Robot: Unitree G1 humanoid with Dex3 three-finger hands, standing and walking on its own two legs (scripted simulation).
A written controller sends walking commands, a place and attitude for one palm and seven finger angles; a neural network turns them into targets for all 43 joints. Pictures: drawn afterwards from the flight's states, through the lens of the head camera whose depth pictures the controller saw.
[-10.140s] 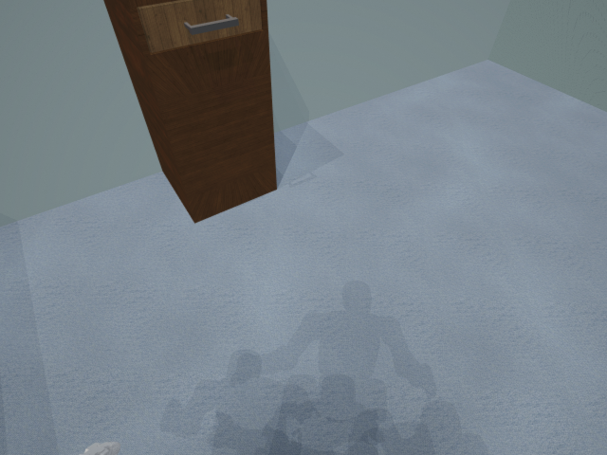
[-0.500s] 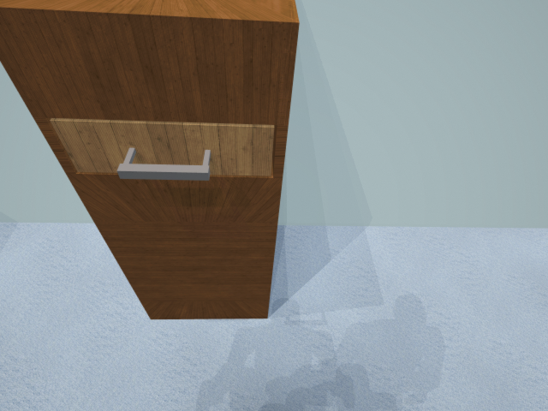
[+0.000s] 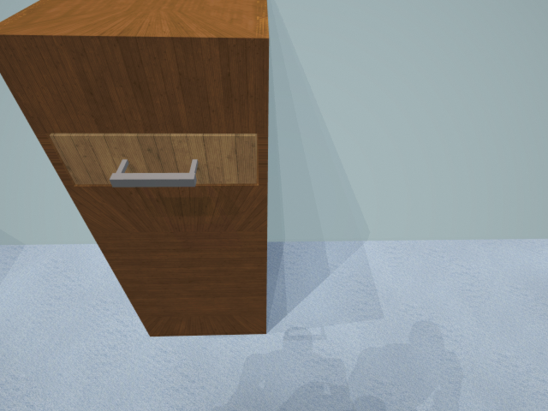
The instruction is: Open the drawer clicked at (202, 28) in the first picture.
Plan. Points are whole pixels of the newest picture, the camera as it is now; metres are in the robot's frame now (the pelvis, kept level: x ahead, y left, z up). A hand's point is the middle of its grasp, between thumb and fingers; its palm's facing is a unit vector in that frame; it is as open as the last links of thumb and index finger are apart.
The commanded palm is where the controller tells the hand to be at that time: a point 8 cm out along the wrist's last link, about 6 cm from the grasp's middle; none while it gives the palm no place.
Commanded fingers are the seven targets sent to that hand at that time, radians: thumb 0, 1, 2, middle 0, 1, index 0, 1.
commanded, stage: come to a stop and stand still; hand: left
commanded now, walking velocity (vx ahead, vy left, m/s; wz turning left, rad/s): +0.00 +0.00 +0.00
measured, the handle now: (156, 172) +0.53 +0.26 +0.06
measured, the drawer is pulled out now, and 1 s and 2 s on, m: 0.00 0.00 0.00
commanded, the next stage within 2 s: look again from close up in 0.18 s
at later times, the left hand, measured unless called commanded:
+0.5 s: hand out of the picture -0.04 +0.16 -0.18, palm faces +0.04 -0.99 -0.14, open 7.4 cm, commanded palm none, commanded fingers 0.00 0.90 0.90 -0.20 -0.30 -0.20 -0.30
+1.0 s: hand out of the picture +0.04 +0.21 -0.13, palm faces -0.04 -0.93 -0.37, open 7.3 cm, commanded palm +0.10 +0.23 -0.04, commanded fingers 0.00 0.76 0.84 -0.21 -0.39 -0.21 -0.39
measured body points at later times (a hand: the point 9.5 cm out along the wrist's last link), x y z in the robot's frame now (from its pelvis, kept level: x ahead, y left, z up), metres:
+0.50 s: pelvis -0.01 +0.00 +0.01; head -0.02 +0.02 +0.45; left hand -0.04 +0.21 -0.16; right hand -0.01 -0.22 -0.15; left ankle +0.06 +0.09 -0.73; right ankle -0.01 -0.11 -0.73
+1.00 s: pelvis -0.01 +0.02 +0.00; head -0.01 +0.02 +0.45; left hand +0.05 +0.25 -0.11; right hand +0.03 -0.22 -0.14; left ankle +0.06 +0.09 -0.73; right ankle -0.01 -0.11 -0.73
